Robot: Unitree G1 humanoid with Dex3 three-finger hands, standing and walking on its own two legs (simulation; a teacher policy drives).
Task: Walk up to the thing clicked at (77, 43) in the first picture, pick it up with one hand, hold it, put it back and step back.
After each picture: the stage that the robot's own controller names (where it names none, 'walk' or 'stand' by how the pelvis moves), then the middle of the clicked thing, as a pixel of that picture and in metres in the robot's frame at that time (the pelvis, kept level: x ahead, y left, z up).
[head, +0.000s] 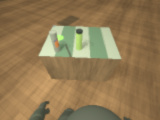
stand; (79, 40) +0.78 +0.15 -0.05
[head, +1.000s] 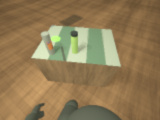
walk; (74, 43) +0.68 +0.20 -0.03
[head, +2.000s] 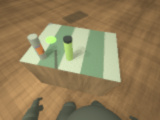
stand; (68, 49) +0.54 +0.20 -0.02
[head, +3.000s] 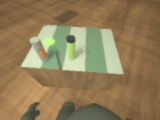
stand; (71, 49) +0.55 +0.17 -0.02
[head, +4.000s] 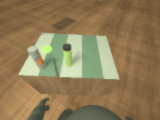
stand; (68, 56) +0.51 +0.20 -0.05
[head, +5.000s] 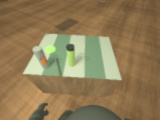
stand; (71, 56) +0.53 +0.18 -0.06
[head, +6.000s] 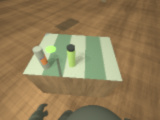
stand; (71, 57) +0.52 +0.18 -0.06
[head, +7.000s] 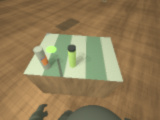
stand; (72, 57) +0.52 +0.17 -0.06
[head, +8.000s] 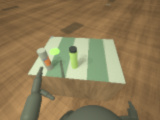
rise first; (73, 58) +0.52 +0.18 -0.05
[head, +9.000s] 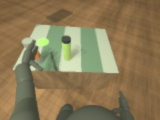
go down; (67, 49) +0.55 +0.17 -0.02
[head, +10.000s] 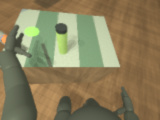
go down; (62, 41) +0.54 +0.17 +0.02
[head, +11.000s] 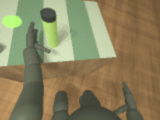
close in; (51, 32) +0.55 +0.19 +0.06
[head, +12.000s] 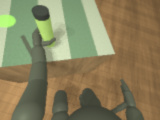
close; (46, 31) +0.55 +0.19 +0.07
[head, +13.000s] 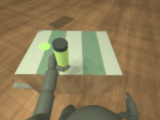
lift; (62, 58) +0.35 +0.16 +0.15
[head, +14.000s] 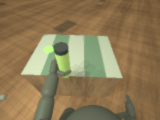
hold; (63, 63) +0.32 +0.16 +0.14
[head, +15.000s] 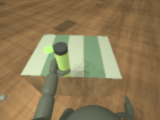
hold; (63, 62) +0.32 +0.16 +0.14
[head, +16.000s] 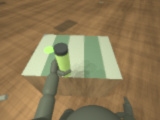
hold; (64, 62) +0.32 +0.16 +0.13
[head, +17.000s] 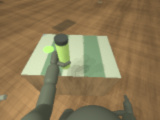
crouch; (63, 54) +0.37 +0.17 +0.15
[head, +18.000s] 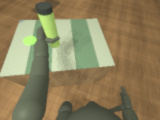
lower; (50, 29) +0.52 +0.20 +0.17
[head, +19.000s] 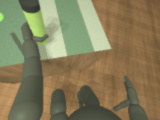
lower; (37, 26) +0.56 +0.20 +0.08
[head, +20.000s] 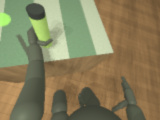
lower; (42, 30) +0.54 +0.19 +0.07
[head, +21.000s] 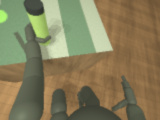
lower; (40, 27) +0.55 +0.20 +0.08
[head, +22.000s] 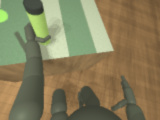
lower; (40, 27) +0.55 +0.20 +0.08
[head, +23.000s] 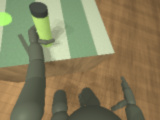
open; (44, 29) +0.54 +0.19 +0.07
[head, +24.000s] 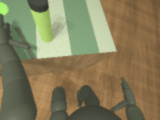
rise; (43, 24) +0.54 +0.20 +0.08
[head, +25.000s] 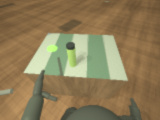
sink last; (71, 55) +0.51 +0.18 +0.00
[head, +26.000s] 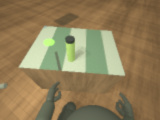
stand; (70, 50) +0.53 +0.18 +0.01
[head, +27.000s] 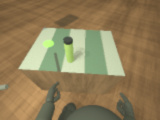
stand; (69, 51) +0.52 +0.19 +0.01
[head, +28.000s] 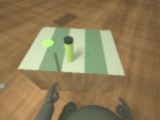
stand; (69, 50) +0.53 +0.18 +0.01
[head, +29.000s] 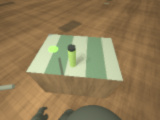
stand; (72, 57) +0.53 +0.18 -0.05
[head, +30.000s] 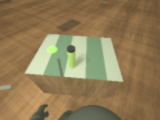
stand; (71, 57) +0.52 +0.18 -0.06
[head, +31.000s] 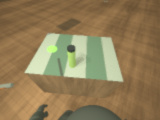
stand; (71, 57) +0.52 +0.17 -0.06
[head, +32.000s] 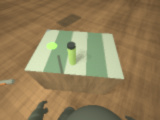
walk; (72, 54) +0.52 +0.17 -0.05
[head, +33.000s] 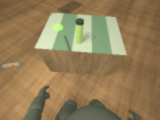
walk; (79, 32) +0.73 +0.14 -0.02
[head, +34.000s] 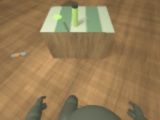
walk; (75, 16) +1.04 +0.26 -0.02
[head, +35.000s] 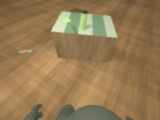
stand; (84, 20) +1.15 +0.15 -0.04
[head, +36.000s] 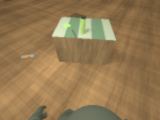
stand; (82, 25) +1.16 +0.15 -0.06
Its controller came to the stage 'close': yes
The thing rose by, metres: 0.20
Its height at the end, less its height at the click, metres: +0.00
